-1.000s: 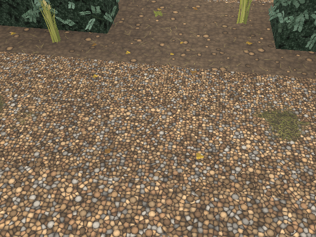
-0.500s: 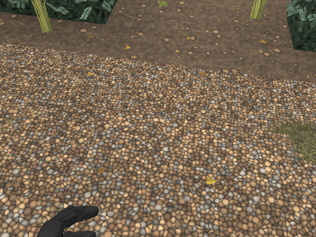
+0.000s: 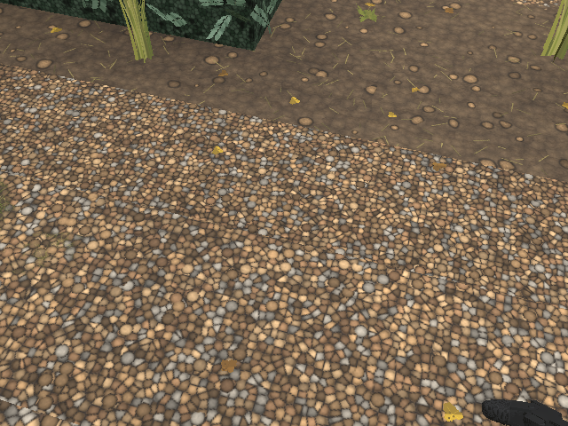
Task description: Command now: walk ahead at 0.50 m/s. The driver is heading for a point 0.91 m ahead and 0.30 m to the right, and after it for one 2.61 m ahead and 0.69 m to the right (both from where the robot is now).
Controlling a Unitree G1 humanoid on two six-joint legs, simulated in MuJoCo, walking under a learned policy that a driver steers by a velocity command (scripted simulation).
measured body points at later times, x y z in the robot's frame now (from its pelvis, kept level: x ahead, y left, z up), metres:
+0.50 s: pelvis +0.22 -0.03 -0.01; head +0.21 -0.03 +0.44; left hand +0.37 +0.23 -0.11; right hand +0.26 -0.31 -0.14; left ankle +0.09 +0.09 -0.70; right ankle +0.22 -0.15 -0.72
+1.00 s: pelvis +0.51 +0.01 -0.15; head +0.53 +0.02 +0.30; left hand +0.42 +0.27 -0.29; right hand +0.74 -0.20 -0.22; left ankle +0.58 +0.10 -0.90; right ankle +0.26 -0.16 -0.68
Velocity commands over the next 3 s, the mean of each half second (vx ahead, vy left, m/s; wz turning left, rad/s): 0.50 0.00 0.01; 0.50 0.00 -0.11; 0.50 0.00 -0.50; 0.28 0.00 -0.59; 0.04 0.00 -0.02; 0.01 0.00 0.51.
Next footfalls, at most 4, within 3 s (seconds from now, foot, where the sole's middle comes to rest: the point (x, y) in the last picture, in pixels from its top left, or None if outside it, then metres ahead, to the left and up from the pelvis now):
0.48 right None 0.26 -0.15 -0.76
0.96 left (260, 391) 0.62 0.10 -0.94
1.46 right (362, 316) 0.86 -0.18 -0.94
1.96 left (317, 284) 0.96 -0.05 -0.94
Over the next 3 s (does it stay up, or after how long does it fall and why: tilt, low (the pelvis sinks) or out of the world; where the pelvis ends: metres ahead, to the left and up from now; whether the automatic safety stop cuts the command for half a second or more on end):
stays up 0.88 -0.09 -0.16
